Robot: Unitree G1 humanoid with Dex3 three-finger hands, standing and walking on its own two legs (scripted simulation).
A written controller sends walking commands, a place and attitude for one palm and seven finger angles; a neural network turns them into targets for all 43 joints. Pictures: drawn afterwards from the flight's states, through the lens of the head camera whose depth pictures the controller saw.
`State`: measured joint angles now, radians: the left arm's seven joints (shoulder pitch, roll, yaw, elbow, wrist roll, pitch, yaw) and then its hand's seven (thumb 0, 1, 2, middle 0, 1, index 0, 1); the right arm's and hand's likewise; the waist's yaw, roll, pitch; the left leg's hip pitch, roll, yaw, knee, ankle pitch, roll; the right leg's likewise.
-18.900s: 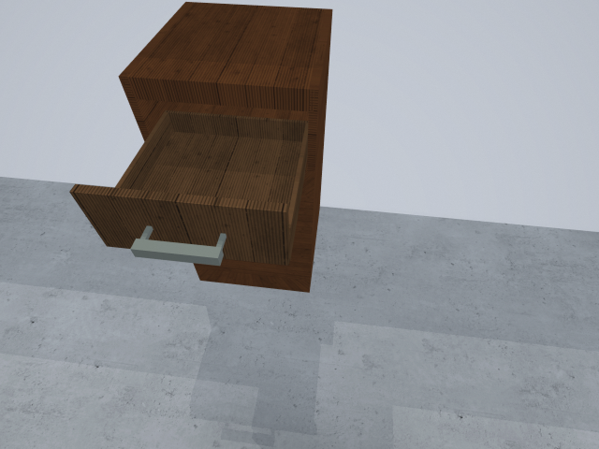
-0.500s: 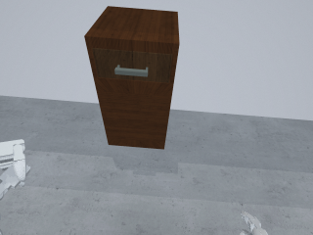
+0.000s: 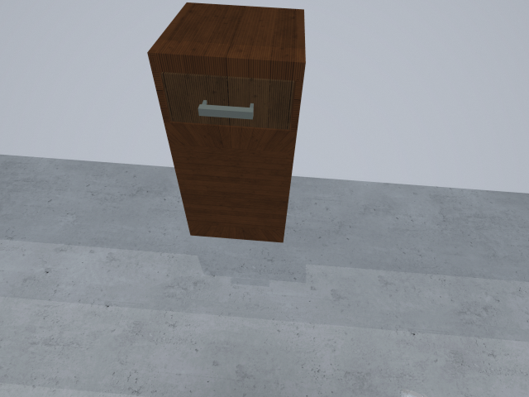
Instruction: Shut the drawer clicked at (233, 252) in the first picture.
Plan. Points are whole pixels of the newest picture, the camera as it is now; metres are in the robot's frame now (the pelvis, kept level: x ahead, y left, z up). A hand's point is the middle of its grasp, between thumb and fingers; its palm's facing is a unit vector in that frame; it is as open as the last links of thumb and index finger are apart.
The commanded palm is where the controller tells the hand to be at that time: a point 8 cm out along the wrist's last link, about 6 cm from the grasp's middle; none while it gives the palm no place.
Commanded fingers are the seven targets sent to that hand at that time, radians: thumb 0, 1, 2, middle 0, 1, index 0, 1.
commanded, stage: let the arm hang, fingers relaxed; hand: left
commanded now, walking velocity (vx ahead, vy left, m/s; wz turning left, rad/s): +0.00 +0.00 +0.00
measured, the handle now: (227, 108) +0.89 +0.14 -0.05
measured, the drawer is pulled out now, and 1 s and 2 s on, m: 0.00 0.00 0.00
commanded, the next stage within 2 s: look to check the result in 0.86 s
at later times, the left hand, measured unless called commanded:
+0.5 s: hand out of the picture -0.04 +0.17 -0.16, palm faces +0.04 -0.98 -0.20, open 6.7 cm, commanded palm none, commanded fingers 0.00 0.90 0.90 -0.20 -0.30 -0.20 -0.30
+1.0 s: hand out of the picture +0.00 +0.15 -0.17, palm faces +0.04 -0.98 -0.17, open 7.3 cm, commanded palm none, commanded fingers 0.00 0.90 0.90 -0.20 -0.30 -0.20 -0.30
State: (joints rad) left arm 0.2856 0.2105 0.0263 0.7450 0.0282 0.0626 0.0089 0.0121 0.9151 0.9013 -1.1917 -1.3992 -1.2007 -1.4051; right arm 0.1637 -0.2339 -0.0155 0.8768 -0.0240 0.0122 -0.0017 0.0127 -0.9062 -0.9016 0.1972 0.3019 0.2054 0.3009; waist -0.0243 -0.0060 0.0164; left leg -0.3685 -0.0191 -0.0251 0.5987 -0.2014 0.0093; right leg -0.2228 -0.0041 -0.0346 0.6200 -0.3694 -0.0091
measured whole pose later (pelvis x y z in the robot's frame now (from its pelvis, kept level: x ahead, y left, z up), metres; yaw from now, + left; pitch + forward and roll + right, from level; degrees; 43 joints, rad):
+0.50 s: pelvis +0.00 +0.00 +0.01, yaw +0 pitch -2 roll -1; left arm 0.34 0.15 0.00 1.15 0.01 0.01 0.03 0.01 0.91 0.90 -0.30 -0.42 -0.31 -0.43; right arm 0.30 -0.12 -0.02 1.13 -0.01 0.03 -0.03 0.01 -0.91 -0.90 0.20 0.30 0.20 0.30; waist 0.00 0.02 0.06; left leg -0.29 -0.01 -0.03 0.46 -0.14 0.00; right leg -0.14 0.01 -0.04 0.47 -0.29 -0.02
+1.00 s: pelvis +0.02 -0.01 +0.01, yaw +0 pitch -2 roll +0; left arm 0.30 0.13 0.01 1.13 0.00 0.00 0.04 0.01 0.92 0.90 -0.19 -0.30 -0.20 -0.30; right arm 0.28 -0.11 -0.03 1.14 -0.01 0.01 -0.04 0.01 -0.91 -0.90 0.19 0.30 0.20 0.30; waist -0.01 0.00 0.06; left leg -0.26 0.00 -0.03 0.46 -0.16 -0.01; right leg -0.11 0.02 -0.03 0.45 -0.31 -0.02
